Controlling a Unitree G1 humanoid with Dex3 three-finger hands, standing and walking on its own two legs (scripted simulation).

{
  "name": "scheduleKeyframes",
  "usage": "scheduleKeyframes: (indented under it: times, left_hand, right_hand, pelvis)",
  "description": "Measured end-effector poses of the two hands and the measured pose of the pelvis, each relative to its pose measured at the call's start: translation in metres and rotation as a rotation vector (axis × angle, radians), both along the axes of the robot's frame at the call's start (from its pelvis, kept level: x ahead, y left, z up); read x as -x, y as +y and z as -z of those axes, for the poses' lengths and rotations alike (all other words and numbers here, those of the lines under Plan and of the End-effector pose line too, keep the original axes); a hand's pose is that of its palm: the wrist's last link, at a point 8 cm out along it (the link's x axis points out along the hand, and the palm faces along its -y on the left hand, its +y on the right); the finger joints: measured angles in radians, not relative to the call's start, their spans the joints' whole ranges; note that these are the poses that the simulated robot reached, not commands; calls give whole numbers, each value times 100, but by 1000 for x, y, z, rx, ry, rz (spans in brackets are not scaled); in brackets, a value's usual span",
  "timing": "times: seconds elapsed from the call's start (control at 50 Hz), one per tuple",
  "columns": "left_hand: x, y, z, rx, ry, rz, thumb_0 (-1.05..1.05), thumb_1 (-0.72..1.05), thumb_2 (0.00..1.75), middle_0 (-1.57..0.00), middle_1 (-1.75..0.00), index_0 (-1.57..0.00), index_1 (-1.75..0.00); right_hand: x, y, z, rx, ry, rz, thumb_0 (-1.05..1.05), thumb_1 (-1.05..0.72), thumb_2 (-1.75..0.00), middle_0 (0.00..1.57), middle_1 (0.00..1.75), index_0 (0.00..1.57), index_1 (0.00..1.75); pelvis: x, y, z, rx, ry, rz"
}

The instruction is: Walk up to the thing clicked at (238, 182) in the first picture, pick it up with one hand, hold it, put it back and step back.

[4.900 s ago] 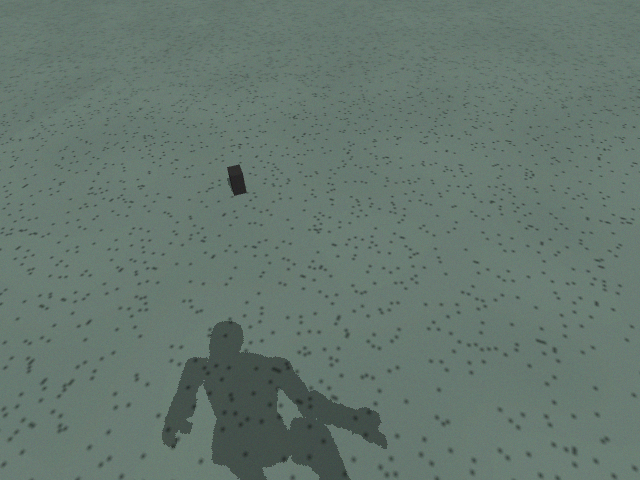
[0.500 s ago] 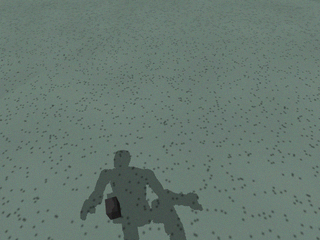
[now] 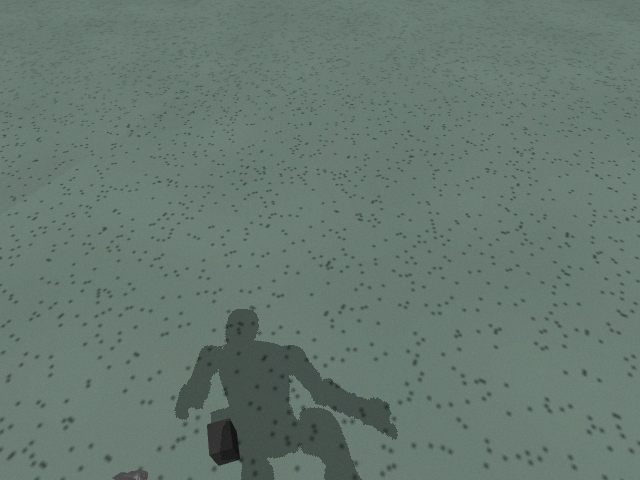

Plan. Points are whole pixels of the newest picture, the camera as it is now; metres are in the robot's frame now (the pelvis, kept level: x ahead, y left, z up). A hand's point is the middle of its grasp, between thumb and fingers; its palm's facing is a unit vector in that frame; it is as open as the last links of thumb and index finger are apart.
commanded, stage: walk up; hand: left
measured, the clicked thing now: (223, 442) +0.37 +0.30 -0.72
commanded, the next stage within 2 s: stand in 0.92 s
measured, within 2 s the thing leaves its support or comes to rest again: neither
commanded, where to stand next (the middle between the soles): +0.02 +0.02 m, yaw +1 degrees
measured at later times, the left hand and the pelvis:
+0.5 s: hand out of the picture +0.07 +0.26 -0.16, palm faces -0.01 -0.94 -0.33, open 7.4 cm; pelvis +0.01 +0.01 +0.00, yaw +0 degrees
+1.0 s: hand out of the picture +0.10 +0.26 -0.15, palm faces -0.02 -0.94 -0.33, open 7.4 cm; pelvis +0.01 +0.01 +0.01, yaw +0 degrees
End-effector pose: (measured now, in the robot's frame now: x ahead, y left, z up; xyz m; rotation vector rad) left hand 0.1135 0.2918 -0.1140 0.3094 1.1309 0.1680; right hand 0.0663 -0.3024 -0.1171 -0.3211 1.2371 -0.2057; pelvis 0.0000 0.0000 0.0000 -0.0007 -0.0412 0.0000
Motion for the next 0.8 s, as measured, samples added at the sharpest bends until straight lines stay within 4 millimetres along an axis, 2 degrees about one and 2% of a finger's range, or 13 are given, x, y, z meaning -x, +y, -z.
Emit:
scheduleKeyframes:
  times: [0.1,0.22,0.48,0.62,0.8]
  left_hand:
    - [2,2,1,4,19,-11,1,91,90,-20,-30,-20,-30]
    - [15,6,2,2,57,-29,1,91,90,-20,-30,-20,-30]
    - [44,14,5,-5,134,-64,1,91,90,-20,-30,-20,-30]
    - [44,15,5,-5,135,-66,1,91,90,-20,-30,-20,-30]
    - [32,14,4,-1,106,-56,1,91,90,-20,-30,-20,-30]
  right_hand:
    - [-14,-1,-6,11,-26,-2,1,-91,-89,20,30,20,30]
    - [-24,3,-8,9,-39,-8,1,-91,-89,20,30,20,30]
    - [-22,16,-2,-18,-6,-12,1,-91,-89,20,30,20,30]
    - [-19,18,-1,-22,4,-5,1,-91,-89,20,30,20,30]
    - [-20,18,-3,-16,-2,0,1,-91,-89,20,30,20,30]
  pelvis:
    - [-3,1,-2,1,0,1]
    - [-5,4,-4,2,-1,2]
    - [-9,8,-5,2,3,-2]
    - [-11,9,-5,2,2,-4]
    - [-12,10,-5,1,1,-5]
